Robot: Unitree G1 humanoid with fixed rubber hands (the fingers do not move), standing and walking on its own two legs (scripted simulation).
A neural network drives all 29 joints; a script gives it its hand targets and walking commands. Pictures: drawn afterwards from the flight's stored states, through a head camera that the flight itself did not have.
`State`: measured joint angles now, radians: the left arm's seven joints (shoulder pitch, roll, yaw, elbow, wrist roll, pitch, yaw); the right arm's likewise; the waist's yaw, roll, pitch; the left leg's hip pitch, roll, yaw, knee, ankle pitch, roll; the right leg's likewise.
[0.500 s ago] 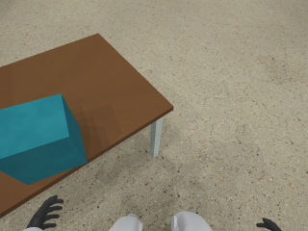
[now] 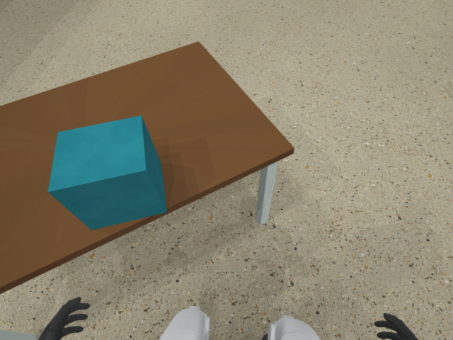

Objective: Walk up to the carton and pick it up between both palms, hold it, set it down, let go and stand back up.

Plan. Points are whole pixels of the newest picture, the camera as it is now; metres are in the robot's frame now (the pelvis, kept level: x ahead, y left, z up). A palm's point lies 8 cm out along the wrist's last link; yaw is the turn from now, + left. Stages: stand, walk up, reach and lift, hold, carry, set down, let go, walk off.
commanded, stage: walk up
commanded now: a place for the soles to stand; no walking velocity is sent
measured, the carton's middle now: (115, 174) +0.49 +0.29 -0.09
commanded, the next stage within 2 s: none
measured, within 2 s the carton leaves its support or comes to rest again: neither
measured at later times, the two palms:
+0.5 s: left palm out of the picture +0.07 +0.34 -0.10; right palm out of the picture +0.10 -0.29 -0.09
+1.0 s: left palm out of the picture +0.02 +0.33 -0.08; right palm out of the picture +0.13 -0.29 -0.10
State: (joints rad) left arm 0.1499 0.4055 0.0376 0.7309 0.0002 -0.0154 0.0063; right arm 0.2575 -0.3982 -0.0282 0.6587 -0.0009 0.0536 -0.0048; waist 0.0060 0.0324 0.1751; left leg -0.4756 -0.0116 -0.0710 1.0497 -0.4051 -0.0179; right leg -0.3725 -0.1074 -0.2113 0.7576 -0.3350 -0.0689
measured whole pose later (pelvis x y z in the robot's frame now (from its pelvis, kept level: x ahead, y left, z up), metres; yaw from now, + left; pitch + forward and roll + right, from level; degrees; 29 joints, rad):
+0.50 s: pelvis -0.01 +0.01 -0.01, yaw +10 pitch -2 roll +0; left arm 0.14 0.44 0.04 0.73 0.00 0.02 0.00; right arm 0.35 -0.40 -0.03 0.71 0.00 -0.04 -0.04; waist -0.01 -0.04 0.13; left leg -0.41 -0.06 -0.16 0.83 -0.39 -0.02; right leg -0.43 -0.03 -0.13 0.97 -0.50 -0.05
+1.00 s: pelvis -0.02 -0.01 -0.01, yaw +15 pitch -4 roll +0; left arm 0.17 0.43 0.04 0.73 0.00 0.00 0.00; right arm 0.30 -0.40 -0.03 0.75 0.00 0.01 -0.05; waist 0.00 0.01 0.15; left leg -0.47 -0.01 -0.11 1.09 -0.42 -0.01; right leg -0.34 -0.06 -0.21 0.79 -0.39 -0.08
